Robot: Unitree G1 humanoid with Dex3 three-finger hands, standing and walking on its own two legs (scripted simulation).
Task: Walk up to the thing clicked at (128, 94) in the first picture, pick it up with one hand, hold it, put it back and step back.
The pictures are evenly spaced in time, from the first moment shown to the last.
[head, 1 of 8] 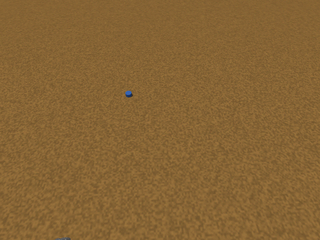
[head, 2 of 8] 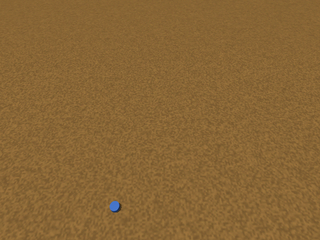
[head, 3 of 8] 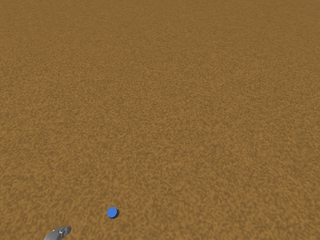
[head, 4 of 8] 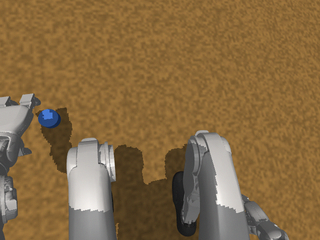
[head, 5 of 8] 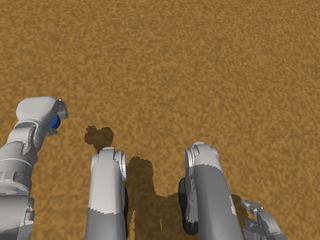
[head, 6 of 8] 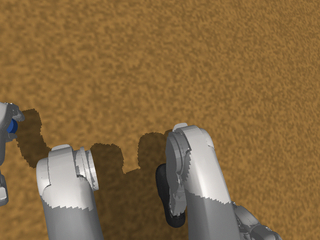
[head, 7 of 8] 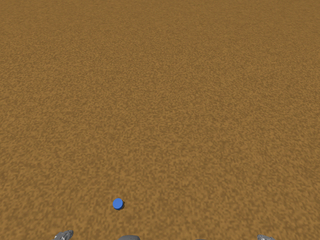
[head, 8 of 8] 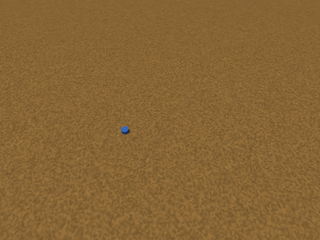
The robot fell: no
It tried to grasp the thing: yes
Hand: left
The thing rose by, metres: 0.69
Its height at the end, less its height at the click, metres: +0.00
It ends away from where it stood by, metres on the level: 0.00
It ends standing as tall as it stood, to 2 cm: yes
